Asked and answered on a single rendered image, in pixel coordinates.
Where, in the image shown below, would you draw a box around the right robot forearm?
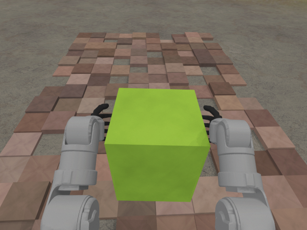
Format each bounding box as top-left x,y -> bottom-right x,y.
209,118 -> 275,227

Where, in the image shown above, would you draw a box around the robot left upper arm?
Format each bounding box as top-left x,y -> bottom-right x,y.
41,195 -> 99,230

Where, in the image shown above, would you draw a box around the robot right upper arm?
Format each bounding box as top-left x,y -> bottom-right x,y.
215,197 -> 275,230

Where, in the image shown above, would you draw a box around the carton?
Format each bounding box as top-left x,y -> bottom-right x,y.
104,88 -> 211,202

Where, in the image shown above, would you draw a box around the robot right hand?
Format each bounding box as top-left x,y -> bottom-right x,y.
202,105 -> 222,143

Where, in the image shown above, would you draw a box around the robot left hand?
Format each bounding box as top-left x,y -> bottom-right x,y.
91,103 -> 112,141

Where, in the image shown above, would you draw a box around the left robot forearm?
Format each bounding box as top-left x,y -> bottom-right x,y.
40,115 -> 105,230

